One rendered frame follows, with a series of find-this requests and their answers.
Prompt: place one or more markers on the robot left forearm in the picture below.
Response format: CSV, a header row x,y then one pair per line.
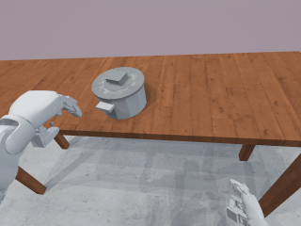
x,y
15,134

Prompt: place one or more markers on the lid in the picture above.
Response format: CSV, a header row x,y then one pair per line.
x,y
111,92

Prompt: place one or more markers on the knob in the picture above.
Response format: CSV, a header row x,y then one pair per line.
x,y
116,77

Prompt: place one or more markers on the robot right hand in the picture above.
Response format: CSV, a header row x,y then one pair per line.
x,y
245,209

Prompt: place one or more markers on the table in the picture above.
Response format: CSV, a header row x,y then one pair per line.
x,y
232,98

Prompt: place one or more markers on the robot left hand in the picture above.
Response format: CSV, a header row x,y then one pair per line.
x,y
39,106

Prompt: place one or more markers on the pot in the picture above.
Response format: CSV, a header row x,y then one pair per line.
x,y
123,109

